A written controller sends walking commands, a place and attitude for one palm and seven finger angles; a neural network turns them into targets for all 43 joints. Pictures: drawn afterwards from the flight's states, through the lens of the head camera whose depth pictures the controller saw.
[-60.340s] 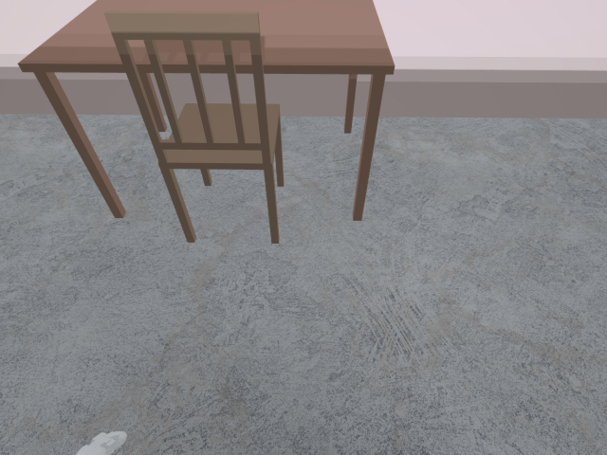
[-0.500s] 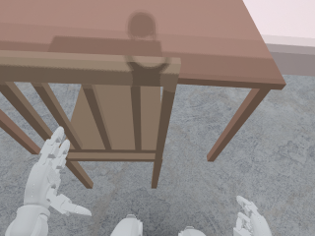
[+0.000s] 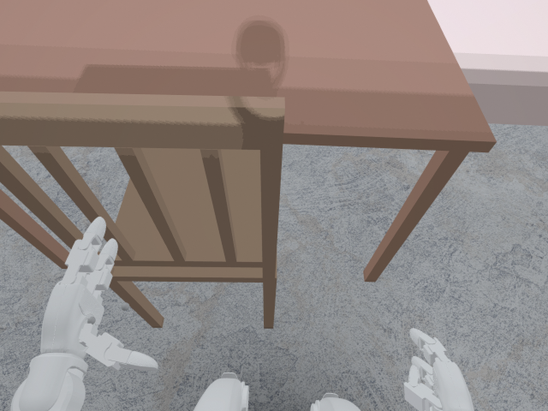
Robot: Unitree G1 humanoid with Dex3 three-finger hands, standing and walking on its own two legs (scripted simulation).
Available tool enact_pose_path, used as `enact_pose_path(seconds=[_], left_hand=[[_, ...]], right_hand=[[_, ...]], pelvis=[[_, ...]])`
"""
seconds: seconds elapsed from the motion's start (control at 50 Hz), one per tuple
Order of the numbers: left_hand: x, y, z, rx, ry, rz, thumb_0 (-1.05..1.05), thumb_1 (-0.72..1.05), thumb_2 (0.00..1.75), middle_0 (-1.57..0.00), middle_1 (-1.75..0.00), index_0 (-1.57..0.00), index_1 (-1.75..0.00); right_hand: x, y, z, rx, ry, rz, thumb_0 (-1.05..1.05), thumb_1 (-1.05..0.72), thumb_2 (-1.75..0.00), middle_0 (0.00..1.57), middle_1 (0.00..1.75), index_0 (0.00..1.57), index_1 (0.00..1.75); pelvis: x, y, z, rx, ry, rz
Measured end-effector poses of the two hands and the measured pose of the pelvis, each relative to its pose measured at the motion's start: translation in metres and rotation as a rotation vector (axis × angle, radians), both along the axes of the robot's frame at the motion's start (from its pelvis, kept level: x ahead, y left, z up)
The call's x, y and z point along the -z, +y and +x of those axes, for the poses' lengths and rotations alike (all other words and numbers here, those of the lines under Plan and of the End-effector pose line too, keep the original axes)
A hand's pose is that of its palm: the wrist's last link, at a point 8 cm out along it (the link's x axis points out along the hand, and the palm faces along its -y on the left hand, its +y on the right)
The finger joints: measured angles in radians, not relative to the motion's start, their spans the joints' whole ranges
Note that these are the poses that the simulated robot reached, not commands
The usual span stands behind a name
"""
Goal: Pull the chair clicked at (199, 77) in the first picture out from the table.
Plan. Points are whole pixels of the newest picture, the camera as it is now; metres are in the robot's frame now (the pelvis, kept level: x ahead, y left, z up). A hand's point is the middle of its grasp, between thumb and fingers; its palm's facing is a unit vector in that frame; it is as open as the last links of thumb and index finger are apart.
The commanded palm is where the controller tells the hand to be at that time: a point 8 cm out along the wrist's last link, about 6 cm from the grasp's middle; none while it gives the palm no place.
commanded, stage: aim the fingers beside a spindle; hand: left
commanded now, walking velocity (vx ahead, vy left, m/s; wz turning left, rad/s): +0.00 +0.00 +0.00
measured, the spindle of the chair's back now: (159, 213) +0.41 +0.22 +0.00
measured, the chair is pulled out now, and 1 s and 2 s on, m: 0.04 0.04 0.04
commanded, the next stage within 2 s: none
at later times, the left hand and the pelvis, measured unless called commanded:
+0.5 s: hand (137, 307) +0.25 +0.20 +0.02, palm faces +0.03 -1.00 -0.04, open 17.0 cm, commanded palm +0.23 +0.26 +0.02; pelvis +0.00 +0.00 -0.01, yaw -1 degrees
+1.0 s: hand (146, 312) +0.25 +0.20 +0.00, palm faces +0.02 -1.00 -0.01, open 17.0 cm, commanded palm +0.23 +0.24 +0.00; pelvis -0.01 +0.02 -0.03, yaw -1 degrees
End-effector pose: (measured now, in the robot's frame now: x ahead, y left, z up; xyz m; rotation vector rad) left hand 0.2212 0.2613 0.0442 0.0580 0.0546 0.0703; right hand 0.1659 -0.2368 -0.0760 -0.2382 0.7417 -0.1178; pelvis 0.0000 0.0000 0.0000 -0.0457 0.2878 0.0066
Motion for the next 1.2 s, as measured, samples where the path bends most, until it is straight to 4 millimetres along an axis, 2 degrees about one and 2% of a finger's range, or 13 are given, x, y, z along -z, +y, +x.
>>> enact_pose_path(seconds=[0.08,0.16,0.24,0.38,0.52,0.66,0.76,0.92,1.2], left_hand=[[0.010,-0.006,-0.001,0.020,0.045,-0.010,-0.01,-0.50,0.30,-0.06,-0.08,-0.06,-0.08],[0.005,-0.010,0.000,0.016,0.003,-0.003,-0.01,-0.50,0.30,-0.06,-0.08,-0.06,-0.08],[0.003,-0.006,0.003,0.002,-0.031,0.013,-0.01,-0.50,0.30,-0.06,-0.08,-0.06,-0.08],[0.021,0.000,0.005,0.010,0.033,-0.013,-0.01,-0.50,0.30,-0.06,-0.08,-0.06,-0.08],[0.018,-0.008,0.006,0.032,-0.022,-0.016,-0.01,-0.50,0.30,-0.06,-0.08,-0.06,-0.08],[0.031,-0.006,0.006,0.029,0.003,-0.031,-0.01,-0.50,0.30,-0.06,-0.08,-0.06,-0.08],[0.033,-0.012,0.004,0.047,-0.011,-0.039,-0.01,-0.50,0.30,-0.06,-0.08,-0.06,-0.08],[0.042,-0.008,0.008,0.030,-0.027,-0.040,-0.01,-0.50,0.30,-0.06,-0.08,-0.06,-0.08],[0.049,-0.022,0.015,0.053,-0.026,-0.045,-0.01,-0.50,0.30,-0.06,-0.08,-0.06,-0.08]], right_hand=[[0.002,-0.007,-0.002,0.010,0.007,-0.008,0.01,-0.91,-0.90,0.20,0.30,0.21,0.30],[0.004,-0.013,-0.005,0.022,0.017,-0.017,0.01,-0.91,-0.90,0.20,0.30,0.21,0.30],[0.008,-0.017,-0.009,0.030,0.031,-0.018,0.01,-0.91,-0.90,0.20,0.30,0.21,0.30],[0.015,-0.019,-0.015,0.047,0.047,-0.020,0.01,-0.91,-0.90,0.20,0.30,0.21,0.30],[0.016,-0.012,-0.018,0.044,0.048,-0.024,0.01,-0.91,-0.90,0.20,0.30,0.21,0.30],[0.020,-0.002,-0.016,0.030,0.048,-0.016,0.01,-0.91,-0.90,0.20,0.30,0.21,0.30],[0.021,0.007,-0.014,0.012,0.043,-0.018,0.01,-0.91,-0.90,0.20,0.30,0.21,0.30],[0.026,0.017,-0.011,-0.010,0.055,-0.021,0.01,-0.91,-0.90,0.20,0.30,0.21,0.30],[0.035,0.025,-0.013,-0.011,0.088,-0.011,0.01,-0.91,-0.90,0.20,0.30,0.21,0.30]], pelvis=[[0.001,-0.004,0.000,0.001,0.003,0.003],[0.002,-0.007,0.000,0.004,0.005,0.005],[0.005,-0.009,0.000,0.005,0.013,0.007],[0.009,-0.007,-0.002,0.008,0.023,0.003],[0.011,-0.001,-0.004,0.012,0.031,0.001],[0.016,0.006,-0.008,0.011,0.043,-0.006],[0.019,0.011,-0.009,0.012,0.050,-0.010],[0.026,0.017,-0.012,0.010,0.066,-0.020],[0.033,0.024,-0.011,0.016,0.086,-0.023]])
